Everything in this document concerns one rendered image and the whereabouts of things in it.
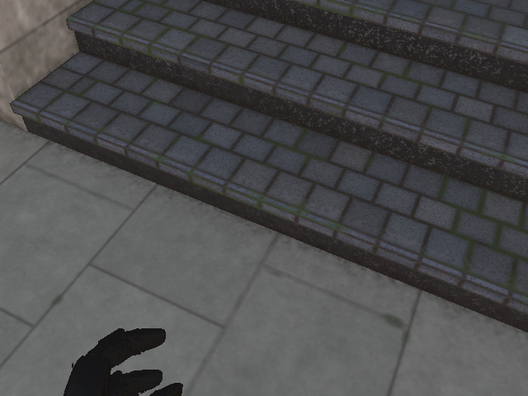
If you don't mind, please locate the left robot hand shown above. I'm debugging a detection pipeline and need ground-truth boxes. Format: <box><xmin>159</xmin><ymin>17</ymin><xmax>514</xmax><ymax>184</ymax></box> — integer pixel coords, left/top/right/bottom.
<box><xmin>64</xmin><ymin>328</ymin><xmax>183</xmax><ymax>396</ymax></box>

